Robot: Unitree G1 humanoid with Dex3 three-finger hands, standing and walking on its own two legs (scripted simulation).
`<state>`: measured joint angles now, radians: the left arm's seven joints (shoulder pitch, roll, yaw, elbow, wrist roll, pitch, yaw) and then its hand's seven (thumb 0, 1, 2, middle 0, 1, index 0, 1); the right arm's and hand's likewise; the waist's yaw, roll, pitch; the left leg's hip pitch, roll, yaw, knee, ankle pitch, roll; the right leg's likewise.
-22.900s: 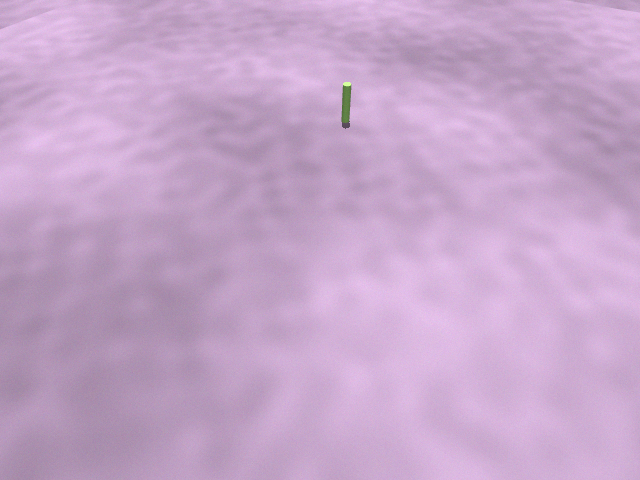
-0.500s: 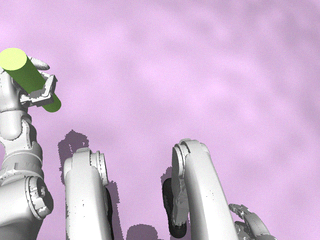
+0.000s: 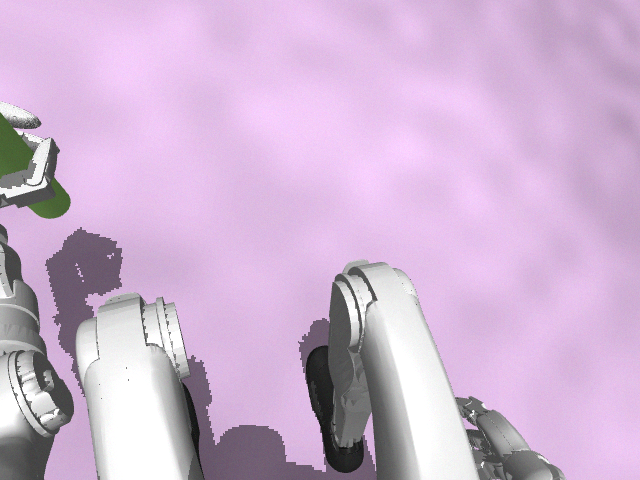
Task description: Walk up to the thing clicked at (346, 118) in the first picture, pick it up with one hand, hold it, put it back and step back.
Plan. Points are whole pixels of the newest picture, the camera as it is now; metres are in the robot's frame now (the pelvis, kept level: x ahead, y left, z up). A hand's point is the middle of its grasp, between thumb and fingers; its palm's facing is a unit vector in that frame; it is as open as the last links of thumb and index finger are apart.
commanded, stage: crouch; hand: left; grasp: from the side
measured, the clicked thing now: (14, 165) +0.47 +0.29 -0.08
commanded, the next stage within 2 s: lower in 0.14 s
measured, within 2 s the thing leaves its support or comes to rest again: rests again in 1.72 s
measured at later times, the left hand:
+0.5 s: hand (45, 178) +0.47 +0.27 -0.11, palm faces +0.21 -0.98 -0.02, open 5.7 cm
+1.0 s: hand (60, 185) +0.48 +0.27 -0.16, palm faces +0.22 -0.98 +0.00, open 5.7 cm
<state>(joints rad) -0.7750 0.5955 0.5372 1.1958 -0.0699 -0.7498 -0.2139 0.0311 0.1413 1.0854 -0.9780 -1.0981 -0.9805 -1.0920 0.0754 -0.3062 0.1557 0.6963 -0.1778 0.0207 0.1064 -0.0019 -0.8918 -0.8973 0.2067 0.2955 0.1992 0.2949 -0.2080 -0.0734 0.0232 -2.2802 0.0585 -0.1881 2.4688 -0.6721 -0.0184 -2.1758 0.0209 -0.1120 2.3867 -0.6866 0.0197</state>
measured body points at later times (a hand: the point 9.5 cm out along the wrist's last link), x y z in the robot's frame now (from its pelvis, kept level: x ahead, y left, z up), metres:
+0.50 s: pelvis +0.00 +0.00 -0.02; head +0.23 +0.11 +0.35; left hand +0.46 +0.32 -0.11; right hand +0.10 -0.27 -0.10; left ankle +0.08 +0.14 -0.28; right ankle +0.11 -0.12 -0.28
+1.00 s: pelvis -0.01 +0.01 -0.02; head +0.24 +0.16 +0.32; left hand +0.47 +0.32 -0.16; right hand +0.12 -0.25 -0.07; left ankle +0.08 +0.14 -0.28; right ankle +0.11 -0.12 -0.28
